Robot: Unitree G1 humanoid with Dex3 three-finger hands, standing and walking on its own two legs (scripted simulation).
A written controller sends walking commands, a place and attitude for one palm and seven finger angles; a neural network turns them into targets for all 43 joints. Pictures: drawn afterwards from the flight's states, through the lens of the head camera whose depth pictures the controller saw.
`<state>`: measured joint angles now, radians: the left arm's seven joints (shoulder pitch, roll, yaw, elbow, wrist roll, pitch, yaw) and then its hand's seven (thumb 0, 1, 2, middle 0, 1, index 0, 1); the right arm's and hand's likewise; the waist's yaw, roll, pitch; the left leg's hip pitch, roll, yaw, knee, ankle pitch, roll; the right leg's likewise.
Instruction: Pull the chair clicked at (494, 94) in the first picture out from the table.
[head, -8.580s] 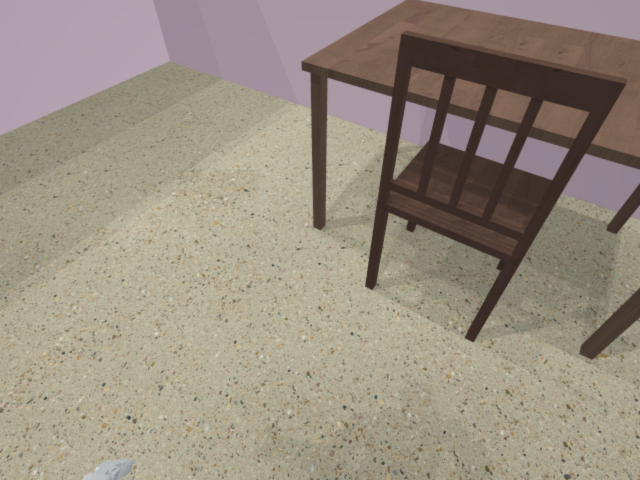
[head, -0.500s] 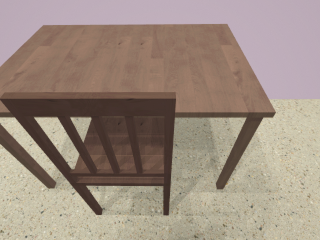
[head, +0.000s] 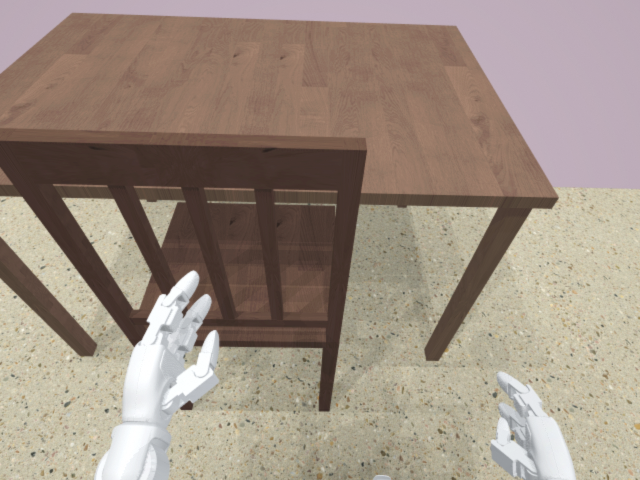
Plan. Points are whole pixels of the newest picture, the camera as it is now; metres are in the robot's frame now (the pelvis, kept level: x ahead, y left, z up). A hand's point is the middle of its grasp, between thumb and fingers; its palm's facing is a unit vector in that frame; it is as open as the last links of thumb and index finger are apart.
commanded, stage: raise the hand toward the chair's back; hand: left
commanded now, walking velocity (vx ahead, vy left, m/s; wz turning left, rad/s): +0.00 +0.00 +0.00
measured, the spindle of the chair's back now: (214, 261) +0.45 +0.18 -0.02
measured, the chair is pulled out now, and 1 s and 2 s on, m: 0.00 0.00 0.00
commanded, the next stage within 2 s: aim the fingers beside a spindle in 1.78 s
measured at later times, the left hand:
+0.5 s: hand (193, 416) +0.21 +0.16 -0.03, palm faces -0.08 -1.00 +0.02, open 12.7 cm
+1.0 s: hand (134, 390) +0.23 +0.22 +0.02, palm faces +0.12 -0.99 -0.07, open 16.5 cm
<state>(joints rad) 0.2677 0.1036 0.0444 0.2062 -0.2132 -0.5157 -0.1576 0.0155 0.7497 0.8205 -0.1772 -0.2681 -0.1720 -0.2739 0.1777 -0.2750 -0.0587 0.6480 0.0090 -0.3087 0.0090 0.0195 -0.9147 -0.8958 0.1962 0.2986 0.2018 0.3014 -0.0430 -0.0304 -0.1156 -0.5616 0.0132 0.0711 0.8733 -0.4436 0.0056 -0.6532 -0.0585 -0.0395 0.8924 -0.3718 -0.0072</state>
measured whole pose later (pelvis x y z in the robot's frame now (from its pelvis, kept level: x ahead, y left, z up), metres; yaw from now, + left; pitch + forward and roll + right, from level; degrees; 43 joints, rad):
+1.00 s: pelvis +0.00 +0.01 -0.04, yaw +3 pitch +16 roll -3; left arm 0.38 0.23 0.19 -0.04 -0.25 -0.42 -0.19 0.00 -0.41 0.34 -0.07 -0.09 -0.06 -0.10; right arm 0.20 -0.22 0.01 0.52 0.02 -0.22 -0.03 0.02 -0.91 -0.90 0.20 0.30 0.20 0.30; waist -0.01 0.03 -0.16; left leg -0.87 0.02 -0.02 1.16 -0.57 0.01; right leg -0.89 -0.06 -0.12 1.08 -0.47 0.00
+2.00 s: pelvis +0.00 +0.01 -0.04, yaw +3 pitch +16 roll -2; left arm 0.26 0.26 0.22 0.12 -0.28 -0.40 -0.30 -0.01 -0.49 0.30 -0.06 -0.08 -0.06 -0.08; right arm 0.22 -0.25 0.02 0.56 0.02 -0.23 -0.03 0.02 -0.90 -0.90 0.20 0.30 0.21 0.30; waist -0.02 0.03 -0.14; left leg -0.86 0.02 -0.02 1.13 -0.55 0.01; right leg -0.88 -0.06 -0.12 1.06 -0.45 0.00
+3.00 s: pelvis -0.01 +0.00 -0.06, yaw +2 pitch +20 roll -1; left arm 0.05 0.20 0.09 0.23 -0.18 -0.43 -0.16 -0.01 -0.50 0.30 -0.06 -0.08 -0.06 -0.08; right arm 0.20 -0.25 0.01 0.55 0.00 -0.16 -0.01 0.02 -0.91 -0.90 0.20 0.30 0.21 0.30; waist -0.04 0.03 -0.15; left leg -1.02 0.02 0.00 1.25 -0.58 0.01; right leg -1.06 -0.06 -0.09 1.20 -0.49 -0.01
